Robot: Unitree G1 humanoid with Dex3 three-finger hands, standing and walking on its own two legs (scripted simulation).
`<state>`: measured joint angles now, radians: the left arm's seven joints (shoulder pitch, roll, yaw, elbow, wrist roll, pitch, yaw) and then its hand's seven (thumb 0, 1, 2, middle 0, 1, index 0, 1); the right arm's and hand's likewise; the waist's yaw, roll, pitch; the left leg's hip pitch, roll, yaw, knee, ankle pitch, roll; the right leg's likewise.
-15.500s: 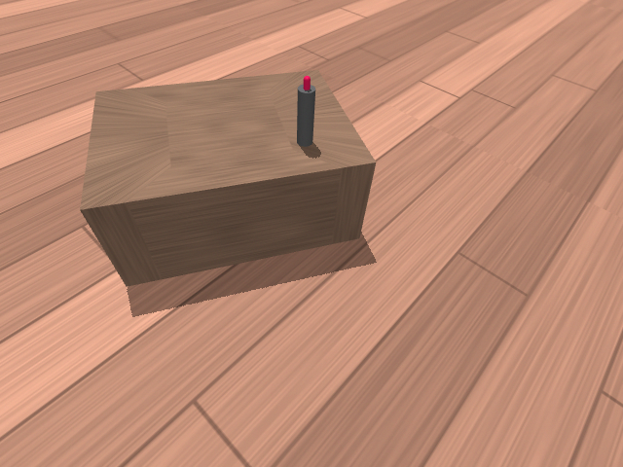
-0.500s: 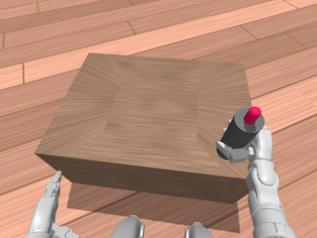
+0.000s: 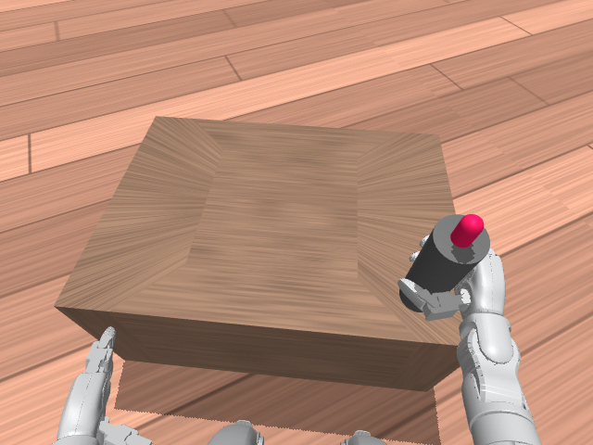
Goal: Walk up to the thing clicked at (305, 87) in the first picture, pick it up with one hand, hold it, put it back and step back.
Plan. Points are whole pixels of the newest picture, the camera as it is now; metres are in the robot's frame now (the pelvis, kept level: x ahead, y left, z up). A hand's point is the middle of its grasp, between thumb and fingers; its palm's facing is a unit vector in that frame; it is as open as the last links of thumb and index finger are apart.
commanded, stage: lift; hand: right
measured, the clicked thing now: (439, 265) +0.34 -0.16 +0.07
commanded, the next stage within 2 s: hold in 0.02 s
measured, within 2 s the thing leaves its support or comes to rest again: neither
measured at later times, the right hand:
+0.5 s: hand (443, 277) +0.33 -0.17 +0.05, palm faces +0.08 +1.00 +0.00, open 8.7 cm
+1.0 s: hand (439, 272) +0.33 -0.16 +0.06, palm faces +0.09 +1.00 +0.00, open 8.7 cm
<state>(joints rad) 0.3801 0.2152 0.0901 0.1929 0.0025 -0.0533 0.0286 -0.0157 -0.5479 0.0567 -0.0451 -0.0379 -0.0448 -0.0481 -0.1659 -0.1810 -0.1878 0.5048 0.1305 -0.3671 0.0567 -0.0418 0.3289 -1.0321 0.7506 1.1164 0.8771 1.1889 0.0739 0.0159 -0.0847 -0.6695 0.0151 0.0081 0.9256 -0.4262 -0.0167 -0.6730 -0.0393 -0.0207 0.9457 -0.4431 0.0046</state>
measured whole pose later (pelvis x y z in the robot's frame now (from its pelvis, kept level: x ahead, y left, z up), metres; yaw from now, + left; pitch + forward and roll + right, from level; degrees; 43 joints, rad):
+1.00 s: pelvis +0.00 +0.00 +0.02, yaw +0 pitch +6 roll +0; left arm 0.33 0.21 0.08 0.32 -0.01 -0.08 0.04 -0.02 -0.54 0.06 -0.05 -0.05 -0.06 -0.05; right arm -0.11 -0.17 -0.16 0.44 0.15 -0.32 0.04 -0.04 0.33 -1.04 0.75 1.12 0.87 1.19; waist 0.06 0.01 -0.05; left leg -0.54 0.02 0.00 0.81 -0.38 -0.02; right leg -0.54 -0.04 -0.03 0.82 -0.39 0.00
